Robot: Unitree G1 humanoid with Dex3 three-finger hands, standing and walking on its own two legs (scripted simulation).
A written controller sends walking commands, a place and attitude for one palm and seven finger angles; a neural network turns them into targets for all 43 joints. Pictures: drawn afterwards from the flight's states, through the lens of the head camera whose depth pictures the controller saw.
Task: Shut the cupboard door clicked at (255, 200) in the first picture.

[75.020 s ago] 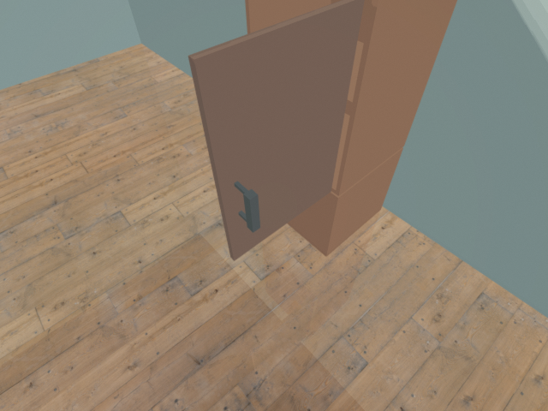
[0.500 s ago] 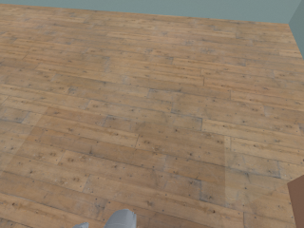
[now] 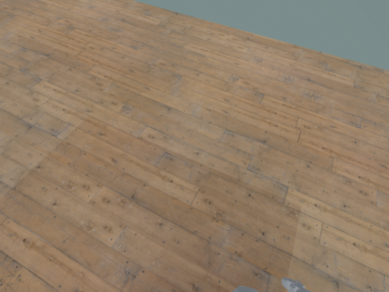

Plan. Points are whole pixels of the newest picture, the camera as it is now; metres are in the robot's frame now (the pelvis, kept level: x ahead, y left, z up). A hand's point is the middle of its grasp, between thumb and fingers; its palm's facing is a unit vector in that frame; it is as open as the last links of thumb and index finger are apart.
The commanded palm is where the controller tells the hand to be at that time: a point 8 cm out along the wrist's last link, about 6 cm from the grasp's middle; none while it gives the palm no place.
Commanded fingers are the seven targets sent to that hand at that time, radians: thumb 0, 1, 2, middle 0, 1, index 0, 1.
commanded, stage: turn to face it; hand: left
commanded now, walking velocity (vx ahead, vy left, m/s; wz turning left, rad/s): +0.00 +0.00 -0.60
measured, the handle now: out of the picture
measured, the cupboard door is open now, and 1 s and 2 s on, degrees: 20 20 20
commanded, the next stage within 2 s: none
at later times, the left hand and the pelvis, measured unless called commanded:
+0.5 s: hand out of the picture +0.13 +0.15 -0.17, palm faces -0.22 -0.95 -0.23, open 7.4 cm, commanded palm none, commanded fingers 0.00 0.90 0.90 -0.20 -0.30 -0.20 -0.30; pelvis +0.04 -0.03 +0.00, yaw -17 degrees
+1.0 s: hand (171, 229) +0.28 +0.09 -0.15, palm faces -0.57 -0.78 -0.28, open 7.4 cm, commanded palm none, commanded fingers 0.00 0.90 0.90 -0.20 -0.30 -0.20 -0.30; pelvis +0.05 -0.02 -0.01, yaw -36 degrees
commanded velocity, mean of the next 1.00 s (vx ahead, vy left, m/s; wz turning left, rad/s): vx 0.00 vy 0.00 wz -0.60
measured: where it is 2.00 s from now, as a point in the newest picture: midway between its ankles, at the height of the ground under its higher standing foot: outside the picture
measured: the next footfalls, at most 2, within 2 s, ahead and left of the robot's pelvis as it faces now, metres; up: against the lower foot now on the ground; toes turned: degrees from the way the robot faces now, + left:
right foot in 0.20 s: +0.03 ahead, -0.14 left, +0.00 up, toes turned -12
left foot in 0.60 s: +0.15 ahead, +0.09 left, +0.00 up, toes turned -20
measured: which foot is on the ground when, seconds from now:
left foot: down 0.00-0.20, up 0.22-0.58, down 0.60-1.00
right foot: up 0.00-0.18, down 0.20-0.60, up 0.62-0.98, down 1.00-1.00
